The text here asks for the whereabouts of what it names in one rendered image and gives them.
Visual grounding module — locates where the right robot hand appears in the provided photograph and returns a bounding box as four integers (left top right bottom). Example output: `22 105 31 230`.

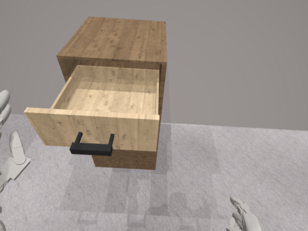
226 196 262 231

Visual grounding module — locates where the cabinet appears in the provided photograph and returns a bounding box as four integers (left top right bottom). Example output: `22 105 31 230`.
56 16 167 170

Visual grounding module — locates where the drawer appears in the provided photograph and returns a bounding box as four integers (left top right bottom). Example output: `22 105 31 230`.
24 65 160 152

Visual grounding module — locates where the handle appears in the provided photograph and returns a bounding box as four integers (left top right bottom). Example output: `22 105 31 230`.
69 132 114 156

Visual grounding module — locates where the left robot hand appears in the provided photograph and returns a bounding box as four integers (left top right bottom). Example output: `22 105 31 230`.
0 90 30 193

